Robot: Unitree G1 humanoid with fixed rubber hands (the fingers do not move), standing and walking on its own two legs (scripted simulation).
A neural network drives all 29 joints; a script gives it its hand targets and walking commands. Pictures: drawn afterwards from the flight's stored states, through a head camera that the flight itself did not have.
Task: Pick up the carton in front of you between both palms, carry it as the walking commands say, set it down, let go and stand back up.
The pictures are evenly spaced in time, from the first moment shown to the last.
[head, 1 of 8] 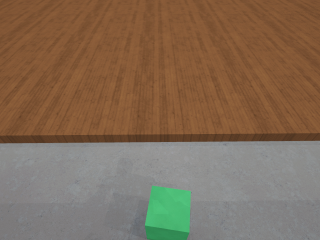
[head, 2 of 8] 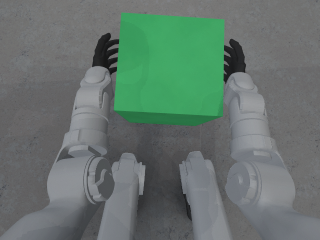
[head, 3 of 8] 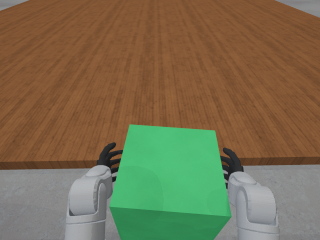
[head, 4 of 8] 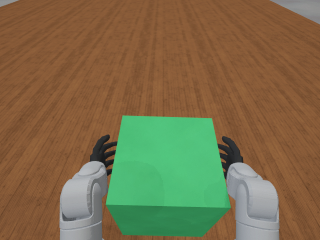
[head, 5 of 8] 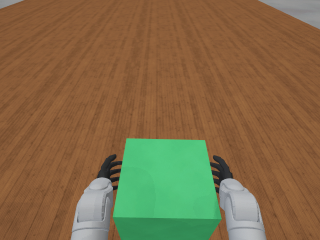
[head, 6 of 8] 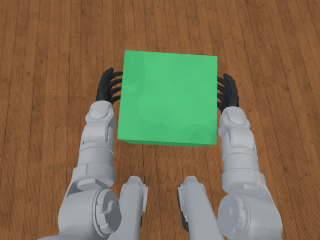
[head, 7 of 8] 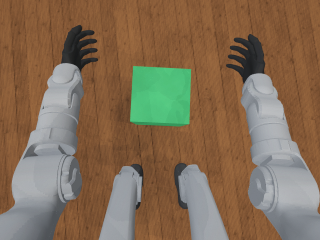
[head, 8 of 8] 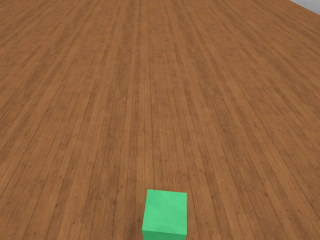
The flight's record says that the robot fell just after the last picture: no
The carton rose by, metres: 0.88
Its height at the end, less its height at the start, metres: +0.10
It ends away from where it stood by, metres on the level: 3.08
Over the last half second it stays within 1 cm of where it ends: yes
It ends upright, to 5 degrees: yes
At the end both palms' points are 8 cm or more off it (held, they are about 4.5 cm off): yes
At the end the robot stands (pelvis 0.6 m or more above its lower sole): yes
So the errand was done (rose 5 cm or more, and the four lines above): yes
